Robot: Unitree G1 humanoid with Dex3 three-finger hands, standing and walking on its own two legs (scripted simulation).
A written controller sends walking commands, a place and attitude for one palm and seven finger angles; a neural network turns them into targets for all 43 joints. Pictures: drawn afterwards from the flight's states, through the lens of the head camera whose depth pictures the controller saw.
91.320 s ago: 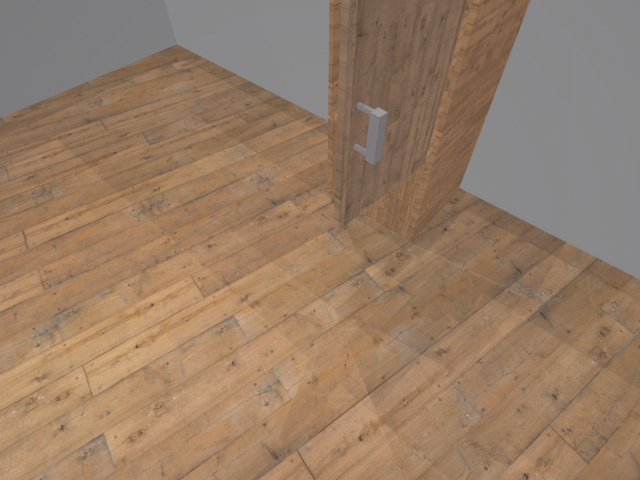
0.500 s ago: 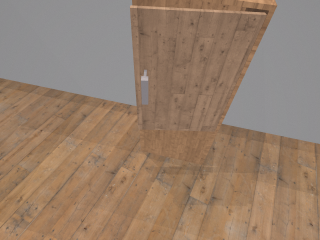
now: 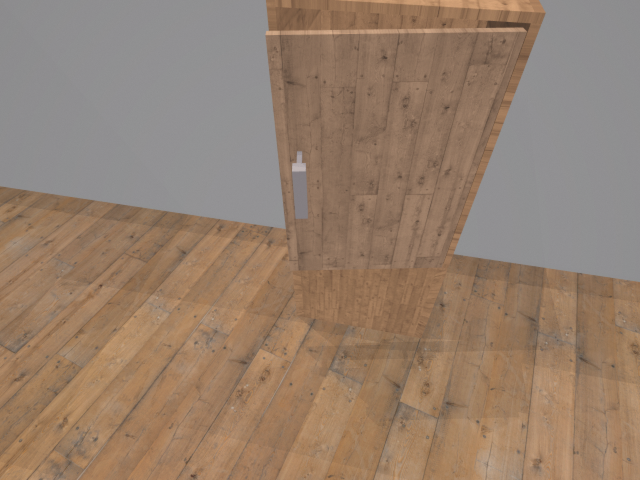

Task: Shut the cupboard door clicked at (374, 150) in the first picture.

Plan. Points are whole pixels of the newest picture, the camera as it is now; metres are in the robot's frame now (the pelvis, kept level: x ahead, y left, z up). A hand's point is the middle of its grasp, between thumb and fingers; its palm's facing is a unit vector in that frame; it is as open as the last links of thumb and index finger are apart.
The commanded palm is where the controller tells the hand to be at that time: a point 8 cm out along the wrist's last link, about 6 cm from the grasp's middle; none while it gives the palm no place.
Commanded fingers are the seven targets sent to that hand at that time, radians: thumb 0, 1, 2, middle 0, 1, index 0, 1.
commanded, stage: look again from close up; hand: left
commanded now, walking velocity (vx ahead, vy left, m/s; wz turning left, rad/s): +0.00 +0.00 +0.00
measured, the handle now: (300, 184) +0.65 +0.08 -0.02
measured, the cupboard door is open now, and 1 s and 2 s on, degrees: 13 13 13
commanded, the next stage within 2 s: shuffle to correct the standing spot in 0.12 s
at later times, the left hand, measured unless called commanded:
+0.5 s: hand out of the picture +0.01 +0.15 -0.17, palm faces +0.01 -0.98 -0.20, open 7.3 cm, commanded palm none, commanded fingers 0.00 0.90 0.90 -0.20 -0.30 -0.20 -0.30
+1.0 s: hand out of the picture +0.04 +0.03 -0.18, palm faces +0.17 -0.98 -0.09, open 7.3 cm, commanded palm none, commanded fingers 0.00 0.90 0.90 -0.20 -0.30 -0.20 -0.30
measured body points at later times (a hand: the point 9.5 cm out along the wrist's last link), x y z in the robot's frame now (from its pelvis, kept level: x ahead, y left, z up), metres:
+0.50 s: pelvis +0.02 -0.03 +0.00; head +0.04 -0.04 +0.45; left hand +0.01 +0.20 -0.15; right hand +0.02 -0.26 -0.16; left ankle +0.01 +0.08 -0.73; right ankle +0.00 -0.13 -0.72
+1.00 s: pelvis +0.15 -0.09 -0.01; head +0.17 -0.08 +0.43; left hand +0.03 +0.08 -0.17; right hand +0.29 -0.29 -0.15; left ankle +0.20 -0.01 -0.74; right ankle +0.03 -0.15 -0.70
